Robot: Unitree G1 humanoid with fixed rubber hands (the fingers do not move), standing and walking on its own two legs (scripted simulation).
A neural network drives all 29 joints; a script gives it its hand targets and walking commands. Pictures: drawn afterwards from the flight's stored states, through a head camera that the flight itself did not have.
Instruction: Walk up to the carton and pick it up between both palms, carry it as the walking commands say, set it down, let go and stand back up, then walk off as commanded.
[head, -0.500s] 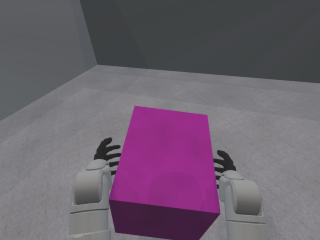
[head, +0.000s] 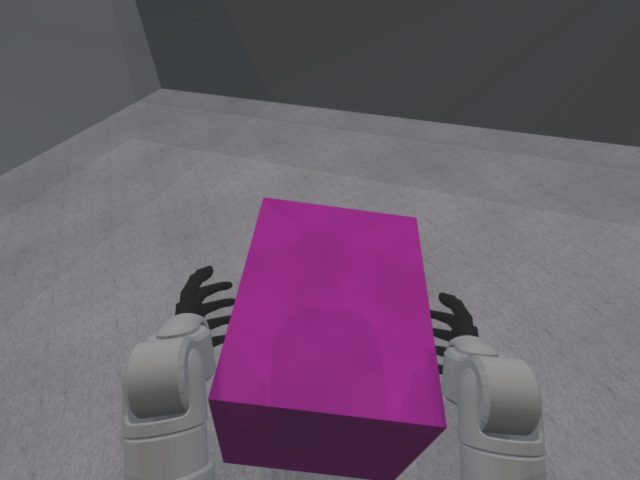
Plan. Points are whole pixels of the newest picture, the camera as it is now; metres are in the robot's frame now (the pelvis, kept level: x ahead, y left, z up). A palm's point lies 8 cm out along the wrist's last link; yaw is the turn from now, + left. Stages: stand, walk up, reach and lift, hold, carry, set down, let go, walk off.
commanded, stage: carry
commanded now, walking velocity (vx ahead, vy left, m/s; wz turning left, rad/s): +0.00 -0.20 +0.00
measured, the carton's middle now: (325, 333) +0.34 +0.00 +0.03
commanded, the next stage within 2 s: none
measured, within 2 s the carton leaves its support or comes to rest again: neither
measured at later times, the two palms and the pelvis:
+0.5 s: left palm (281, 333) +0.28 +0.05 +0.12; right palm (553, 355) +0.26 -0.25 +0.10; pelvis -0.01 -0.10 +0.00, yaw -1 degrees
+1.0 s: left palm (407, 360) +0.24 -0.08 +0.13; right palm out of the picture +0.21 -0.38 +0.11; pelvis -0.05 -0.22 +0.00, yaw -3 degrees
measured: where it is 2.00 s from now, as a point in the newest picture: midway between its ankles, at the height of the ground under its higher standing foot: outside the picture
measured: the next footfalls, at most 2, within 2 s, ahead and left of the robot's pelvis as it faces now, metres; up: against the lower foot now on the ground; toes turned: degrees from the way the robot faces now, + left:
left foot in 0.40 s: +0.01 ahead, +0.07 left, +0.00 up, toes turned +3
left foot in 0.82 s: -0.02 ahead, -0.02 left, +0.00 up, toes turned +4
